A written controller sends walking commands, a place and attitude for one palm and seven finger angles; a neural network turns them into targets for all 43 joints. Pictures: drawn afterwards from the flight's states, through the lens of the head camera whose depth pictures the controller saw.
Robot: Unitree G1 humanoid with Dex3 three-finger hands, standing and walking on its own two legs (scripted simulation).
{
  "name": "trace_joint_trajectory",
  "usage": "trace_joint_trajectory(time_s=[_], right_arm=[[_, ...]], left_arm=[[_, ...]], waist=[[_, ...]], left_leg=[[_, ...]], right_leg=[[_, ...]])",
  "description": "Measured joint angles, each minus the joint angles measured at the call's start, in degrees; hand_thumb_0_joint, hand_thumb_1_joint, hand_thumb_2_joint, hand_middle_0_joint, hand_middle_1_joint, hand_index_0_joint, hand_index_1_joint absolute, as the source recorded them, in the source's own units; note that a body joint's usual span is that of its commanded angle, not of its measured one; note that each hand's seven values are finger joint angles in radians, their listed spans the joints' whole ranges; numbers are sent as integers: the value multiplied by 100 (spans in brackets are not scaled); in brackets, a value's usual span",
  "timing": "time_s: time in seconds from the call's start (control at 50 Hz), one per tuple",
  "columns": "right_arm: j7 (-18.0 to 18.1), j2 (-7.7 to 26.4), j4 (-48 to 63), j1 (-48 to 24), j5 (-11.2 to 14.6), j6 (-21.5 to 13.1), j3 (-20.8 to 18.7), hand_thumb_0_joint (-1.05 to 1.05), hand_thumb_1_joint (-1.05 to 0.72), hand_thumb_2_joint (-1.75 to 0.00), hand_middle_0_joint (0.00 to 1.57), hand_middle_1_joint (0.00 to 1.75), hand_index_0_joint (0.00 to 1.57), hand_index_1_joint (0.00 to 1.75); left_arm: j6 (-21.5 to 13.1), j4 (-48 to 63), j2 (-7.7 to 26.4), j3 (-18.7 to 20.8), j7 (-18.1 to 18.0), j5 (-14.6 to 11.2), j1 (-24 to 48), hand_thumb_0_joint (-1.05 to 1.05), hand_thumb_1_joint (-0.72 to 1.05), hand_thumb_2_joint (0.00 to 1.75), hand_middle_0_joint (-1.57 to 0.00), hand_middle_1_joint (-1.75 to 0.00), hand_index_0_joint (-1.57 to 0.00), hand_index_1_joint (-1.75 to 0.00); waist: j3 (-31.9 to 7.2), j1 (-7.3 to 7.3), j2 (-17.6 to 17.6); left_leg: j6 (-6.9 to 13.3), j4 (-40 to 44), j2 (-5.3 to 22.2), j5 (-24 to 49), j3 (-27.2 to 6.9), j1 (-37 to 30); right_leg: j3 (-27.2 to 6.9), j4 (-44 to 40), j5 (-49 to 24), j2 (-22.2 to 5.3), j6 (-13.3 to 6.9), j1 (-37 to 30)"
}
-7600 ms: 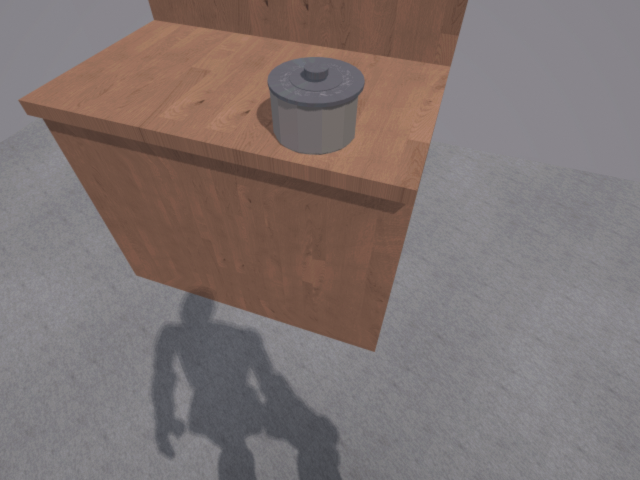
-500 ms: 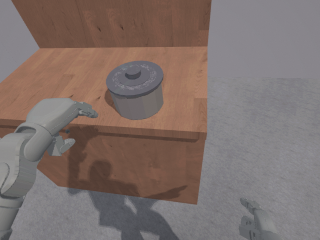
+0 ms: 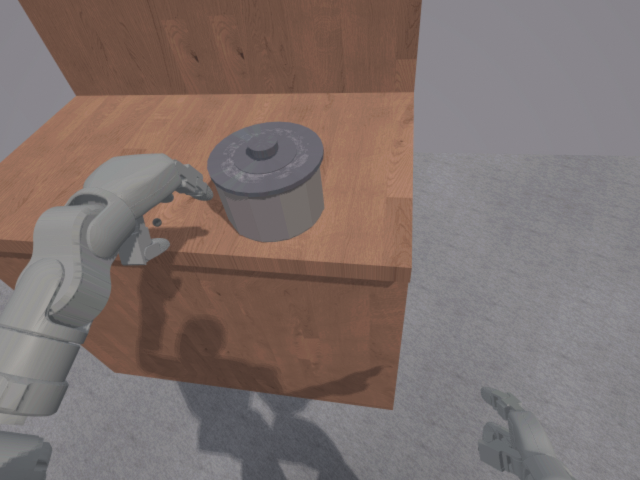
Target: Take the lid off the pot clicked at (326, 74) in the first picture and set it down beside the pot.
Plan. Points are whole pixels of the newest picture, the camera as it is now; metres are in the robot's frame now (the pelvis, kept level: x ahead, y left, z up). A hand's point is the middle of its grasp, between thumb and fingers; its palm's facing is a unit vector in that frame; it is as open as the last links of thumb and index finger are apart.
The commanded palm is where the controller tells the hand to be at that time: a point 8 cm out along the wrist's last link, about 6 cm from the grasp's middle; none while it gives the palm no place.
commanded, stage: move the open hand above the knob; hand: left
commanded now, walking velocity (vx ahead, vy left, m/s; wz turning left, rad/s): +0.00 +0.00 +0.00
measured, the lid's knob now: (263, 145) +0.57 +0.16 +0.12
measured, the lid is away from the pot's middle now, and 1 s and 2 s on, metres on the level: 0.00 0.00 0.00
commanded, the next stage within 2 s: none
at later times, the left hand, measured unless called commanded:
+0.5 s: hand (196, 176) +0.42 +0.20 +0.18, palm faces -0.24 -0.05 -0.97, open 9.9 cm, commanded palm +0.40 +0.21 +0.25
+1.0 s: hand (231, 143) +0.48 +0.17 +0.18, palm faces -0.28 -0.03 -0.96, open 9.9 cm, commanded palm +0.48 +0.18 +0.25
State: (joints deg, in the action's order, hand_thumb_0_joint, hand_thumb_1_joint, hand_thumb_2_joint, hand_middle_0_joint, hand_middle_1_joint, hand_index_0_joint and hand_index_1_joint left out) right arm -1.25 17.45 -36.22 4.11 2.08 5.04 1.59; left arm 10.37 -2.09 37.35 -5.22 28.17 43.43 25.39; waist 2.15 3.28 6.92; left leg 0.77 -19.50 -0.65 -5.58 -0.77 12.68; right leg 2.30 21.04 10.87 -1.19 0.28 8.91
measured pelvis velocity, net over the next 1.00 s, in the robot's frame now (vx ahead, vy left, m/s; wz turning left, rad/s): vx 0.03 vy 0.01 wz -0.01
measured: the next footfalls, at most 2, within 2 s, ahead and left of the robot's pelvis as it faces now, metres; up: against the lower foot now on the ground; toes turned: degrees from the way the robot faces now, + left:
none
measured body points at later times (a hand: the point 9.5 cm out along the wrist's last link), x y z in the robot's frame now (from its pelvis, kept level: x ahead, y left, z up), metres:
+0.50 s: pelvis +0.02 +0.00 +0.00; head +0.05 -0.04 +0.45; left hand +0.43 +0.20 +0.23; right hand +0.19 -0.25 -0.12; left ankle +0.05 +0.11 -0.75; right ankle +0.01 -0.12 -0.75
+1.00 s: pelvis +0.03 +0.01 +0.00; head +0.07 -0.02 +0.45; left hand +0.49 +0.17 +0.24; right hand +0.17 -0.25 -0.13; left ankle +0.05 +0.11 -0.75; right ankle +0.01 -0.12 -0.75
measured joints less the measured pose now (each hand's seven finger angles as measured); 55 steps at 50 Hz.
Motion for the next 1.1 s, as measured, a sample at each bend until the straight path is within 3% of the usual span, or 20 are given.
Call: trace_joint_trajectory(time_s=[0.18,0.52,0.84,0.94,1.1], right_arm=[[-39,35,-16,107,15,73,-39,1,-90,-90,20,30,20,30],[-66,91,-63,395,46,193,-117,1,-90,-90,20,29,20,30],[-82,19,-137,409,97,258,-92,1,-90,-90,20,29,20,30],[-55,-14,-195,476,91,229,-86,1,-90,-90,20,29,20,30],[-11,-24,-313,744,68,251,-118,1,-90,-90,20,30,20,30]], left_arm=[[134,-576,-115,-222,183,144,621,0,-29,148,-86,-9,-86,-8],[185,-1343,-177,-338,191,229,1356,0,-29,148,-86,-9,-86,-8],[390,-2356,-506,-863,153,419,2366,0,-29,148,-86,-9,-86,-8],[398,-2849,-632,-1044,133,489,2799,0,-29,148,-86,-9,-86,-8],[293,-3727,-718,-948,29,620,3354,0,-29,148,-86,-9,-86,-8]], waist=[[-58,-115,-31],[-139,-280,-132],[-256,-367,-212],[-265,-438,-241],[-338,-608,-281]], left_leg=[[-7,-32,7,-71,20,68],[23,-128,-13,-250,96,185],[67,-162,-76,-304,76,312],[71,-164,-82,-304,74,363],[68,-179,-52,-353,145,413]], right_leg=[[-22,34,64,6,-11,77],[-101,92,199,-18,15,199],[-79,78,240,-77,57,288],[-79,87,244,-83,58,342],[-154,104,265,-58,56,424]])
